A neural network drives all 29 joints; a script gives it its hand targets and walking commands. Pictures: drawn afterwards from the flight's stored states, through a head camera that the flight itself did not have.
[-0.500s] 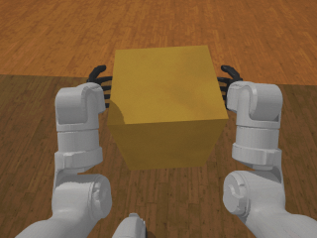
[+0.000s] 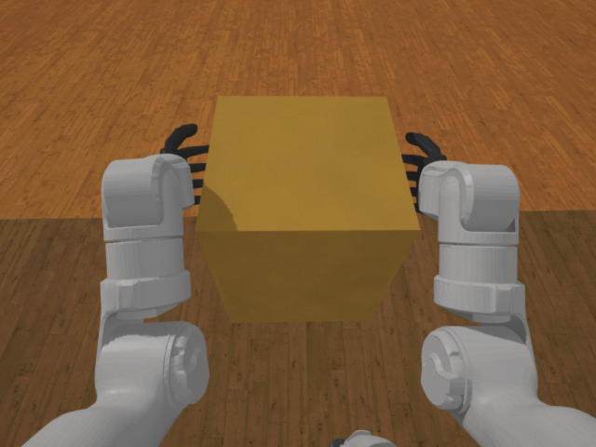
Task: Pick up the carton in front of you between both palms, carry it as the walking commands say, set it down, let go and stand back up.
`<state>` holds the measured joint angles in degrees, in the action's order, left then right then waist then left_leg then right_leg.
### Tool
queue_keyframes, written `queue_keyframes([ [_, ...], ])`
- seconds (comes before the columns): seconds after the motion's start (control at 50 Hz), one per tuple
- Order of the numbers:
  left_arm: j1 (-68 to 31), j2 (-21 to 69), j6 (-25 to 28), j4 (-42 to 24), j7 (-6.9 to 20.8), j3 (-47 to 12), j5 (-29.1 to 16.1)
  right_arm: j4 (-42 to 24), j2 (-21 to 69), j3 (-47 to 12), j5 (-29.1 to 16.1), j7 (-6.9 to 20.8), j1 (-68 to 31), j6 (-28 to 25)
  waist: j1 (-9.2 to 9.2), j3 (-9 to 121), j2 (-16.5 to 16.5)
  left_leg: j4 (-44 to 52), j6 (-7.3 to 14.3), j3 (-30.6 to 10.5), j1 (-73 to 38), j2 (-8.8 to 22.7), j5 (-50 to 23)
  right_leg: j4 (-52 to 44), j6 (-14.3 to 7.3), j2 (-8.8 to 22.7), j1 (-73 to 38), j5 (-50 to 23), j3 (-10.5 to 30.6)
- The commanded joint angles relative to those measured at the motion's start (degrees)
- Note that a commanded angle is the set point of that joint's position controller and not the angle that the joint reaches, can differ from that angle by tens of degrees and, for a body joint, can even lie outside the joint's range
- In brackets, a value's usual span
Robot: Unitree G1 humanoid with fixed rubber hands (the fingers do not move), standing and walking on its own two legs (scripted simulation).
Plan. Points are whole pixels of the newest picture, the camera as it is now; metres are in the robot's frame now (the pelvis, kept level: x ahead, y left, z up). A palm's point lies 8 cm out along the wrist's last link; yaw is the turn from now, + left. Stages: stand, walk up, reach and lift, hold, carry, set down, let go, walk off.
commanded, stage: carry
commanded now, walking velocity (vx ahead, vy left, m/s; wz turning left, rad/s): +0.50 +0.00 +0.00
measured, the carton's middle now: (301, 219) +0.39 +0.00 +0.10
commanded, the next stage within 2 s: none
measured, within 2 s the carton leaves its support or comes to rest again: neither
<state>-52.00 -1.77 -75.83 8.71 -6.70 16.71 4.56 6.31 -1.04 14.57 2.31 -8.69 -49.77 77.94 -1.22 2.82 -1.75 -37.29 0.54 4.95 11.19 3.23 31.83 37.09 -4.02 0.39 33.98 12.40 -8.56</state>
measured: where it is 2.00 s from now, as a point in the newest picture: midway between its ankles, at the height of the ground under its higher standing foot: (285, 194)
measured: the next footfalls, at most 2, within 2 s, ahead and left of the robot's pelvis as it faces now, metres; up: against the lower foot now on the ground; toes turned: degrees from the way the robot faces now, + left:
left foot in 0.40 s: +0.41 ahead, +0.12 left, +0.05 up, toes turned +6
right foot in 0.82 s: +0.65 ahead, -0.09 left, +0.07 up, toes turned -7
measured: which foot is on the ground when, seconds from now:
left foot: down 0.00-0.00, up 0.02-0.38, down 0.40-0.84, up 0.86-1.00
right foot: down 0.00-0.40, up 0.42-0.80, down 0.82-1.00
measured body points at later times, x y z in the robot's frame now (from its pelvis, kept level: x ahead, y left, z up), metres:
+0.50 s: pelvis +0.29 +0.03 +0.03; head +0.31 +0.03 +0.48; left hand +0.69 +0.17 +0.19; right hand +0.67 -0.13 +0.19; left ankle +0.37 +0.11 -0.68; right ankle +0.17 -0.09 -0.60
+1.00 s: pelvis +0.57 -0.01 +0.07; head +0.61 -0.01 +0.52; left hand +0.95 +0.17 +0.22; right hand +0.97 -0.14 +0.21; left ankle +0.54 +0.11 -0.55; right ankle +0.61 -0.09 -0.66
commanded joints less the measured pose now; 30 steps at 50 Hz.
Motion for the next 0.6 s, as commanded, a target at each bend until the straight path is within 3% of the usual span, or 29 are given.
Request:
queue_keyframes([
  [0.0,-34.0,58.1,-0.2,4.9,12.0,-30.7,-22.2,-1.7,60.0,-31.3,-23.2,14.2,-45.0,-1.4,6.49,34.5,20.5,-32.5,-0.8,-0.9,28.5,-7.6,-3.9,-15.7,-13.1,20.8,-53.3,1.8,44.6],
  [0.02,-34.8,59.8,0.0,3.5,12.4,-30.9,-23.7,-1.3,60.2,-31.1,-22.8,14.2,-46.3,-1.7,6.06,31.8,17.1,-41.9,1.0,-6.7,35.6,-5.1,-1.1,-14.1,-14.3,20.5,-54.0,-4.8,44.8],
  [0.04,-37.5,62.0,0.3,1.0,12.8,-31.7,-25.3,-1.4,60.9,-30.6,-22.5,13.9,-46.5,-2.0,6.45,29.7,11.2,-45.5,1.8,-6.8,38.5,-3.7,-3.1,-11.1,-13.6,18.8,-51.3,-13.5,38.7],
  [0.06,-41.2,63.2,0.8,-2.4,13.2,-32.7,-27.0,-2.2,61.4,-30.1,-22.3,13.5,-46.9,-2.5,6.21,28.6,4.9,-44.5,2.1,-7.1,39.2,-2.1,-5.5,-9.8,-11.9,17.8,-48.3,-17.3,33.0],
  [0.08,-44.2,65.3,0.8,-4.8,13.4,-34.2,-28.9,-2.3,61.8,-29.8,-22.1,13.0,-46.4,-2.5,5.46,27.7,4.2,-41.8,2.2,-7.5,38.3,-1.2,-7.6,-10.7,-9.9,16.5,-45.2,-15.6,29.5],
  [0.12,-47.7,66.4,1.0,-8.9,13.4,-35.1,-31.2,-4.3,61.7,-29.6,-21.6,11.8,-46.3,-2.7,4.42,28.4,6.2,-38.4,2.1,-6.5,36.3,-0.8,-8.9,-12.6,-8.3,15.3,-42.5,-10.1,25.4],
  [0.16,-48.0,65.8,0.8,-11.2,13.2,-35.4,-31.9,-5.8,60.5,-29.6,-20.8,10.7,-45.6,-2.7,4.43,28.2,7.0,-34.9,1.7,-4.9,37.3,-0.5,-9.2,-13.7,-8.9,15.1,-41.8,-8.0,22.9],
  [0.2,-47.1,64.3,0.2,-12.0,13.0,-35.4,-31.7,-6.8,58.8,-29.7,-20.0,10.0,-45.1,-2.3,4.88,27.0,7.5,-27.8,1.0,-3.8,37.9,0.5,-10.2,-15.0,-9.6,15.1,-41.2,-7.7,20.1],
  [0.24,-44.6,62.8,-0.4,-10.2,12.9,-35.1,-30.6,-5.6,57.4,-29.7,-19.2,9.8,-43.2,-1.7,5.02,25.7,8.7,-18.1,0.7,-2.9,33.7,1.0,-13.3,-15.4,-8.7,14.0,-38.7,-9.5,16.1],
  [0.32,-41.1,61.0,-0.8,-4.1,13.2,-34.0,-28.0,0.0,57.0,-29.6,-18.7,11.1,-40.4,-1.0,4.73,22.6,10.5,-2.4,2.1,4.5,22.1,-3.6,-17.2,-13.3,-5.5,12.1,-35.1,-19.2,9.6],
  [0.34,-40.4,61.0,-0.7,-2.4,13.3,-33.5,-27.5,1.6,57.5,-29.4,-18.9,11.6,-40.3,-1.0,3.29,23.1,10.7,1.0,2.9,6.6,16.4,-5.6,-17.5,-9.8,-4.2,11.7,-33.9,-25.0,7.7],
  [0.36,-40.0,61.2,-0.6,-0.6,13.4,-33.0,-27.2,3.7,58.3,-29.0,-19.1,12.1,-39.6,-1.3,0.51,25.4,9.1,6.3,3.6,9.2,6.0,-7.7,-19.6,-1.9,-2.0,10.1,-31.3,-31.7,3.9],
  [0.38,-39.7,61.4,-0.5,1.0,13.5,-32.5,-26.6,5.8,58.7,-28.3,-19.3,12.6,-38.1,-1.7,-2.3,30.2,5.2,6.3,4.7,5.5,-9.8,-5.4,-18.7,7.8,0.6,8.1,-23.8,-27.8,1.7],
  [0.4,-39.2,62.1,-0.3,2.4,13.7,-32.0,-26.1,6.4,58.3,-27.5,-19.3,13.1,-37.7,-2.2,-3.28,34.8,-5.8,11.2,9.9,-21.1,-22.8,9.9,-6.1,22.1,3.7,4.2,-8.8,-9.1,2.8],
  [0.42,-40.8,62.8,0.0,2.4,13.9,-31.8,-25.6,6.5,59.3,-27.7,-19.9,13.4,-39.4,-2.9,-4.0,32.9,-17.4,16.3,16.4,-42.1,-30.5,17.3,-17.1,33.6,4.6,-4.6,8.0,17.6,5.7],
  [0.44,-42.5,63.8,0.4,1.6,13.6,-32.0,-25.5,3.5,60.8,-28.2,-21.1,13.7,-41.4,-3.1,-3.59,30.6,-12.5,13.7,16.8,-40.3,-29.9,17.2,-23.2,42.1,2.7,-1.6,13.9,18.2,10.2],
  [0.46,-42.9,63.9,0.7,0.5,13.3,-31.7,-25.4,0.3,62.8,-29.6,-23.2,13.9,-44.8,-3.5,-3.77,28.7,-6.2,11.1,16.1,-34.2,-26.4,15.5,-30.1,44.8,1.9,-0.1,15.7,16.7,10.5],
  [0.48,-42.4,64.2,0.9,-0.4,12.8,-31.5,-25.2,-3.1,64.4,-31.2,-25.4,14.1,-48.1,-3.8,-3.28,27.9,-1.5,10.3,14.4,-29.3,-23.0,14.5,-32.0,43.6,1.8,1.6,15.6,14.0,10.8],
  [0.52,-41.4,63.8,1.0,-2.9,11.5,-31.1,-24.6,-8.8,66.0,-33.0,-28.2,14.0,-52.6,-4.1,-1.73,28.2,-2.3,12.3,12.1,-23.3,-18.3,12.5,-27.3,38.8,2.0,3.1,12.7,11.1,10.7],
  [0.58,-39.9,62.3,0.7,-6.1,9.8,-31.7,-23.8,-12.4,65.1,-33.7,-29.3,13.8,-52.3,-3.8,-1.86,28.6,-5.0,13.9,13.0,-19.5,-18.3,11.9,-24.9,34.2,2.7,3.2,14.3,10.4,8.2],
])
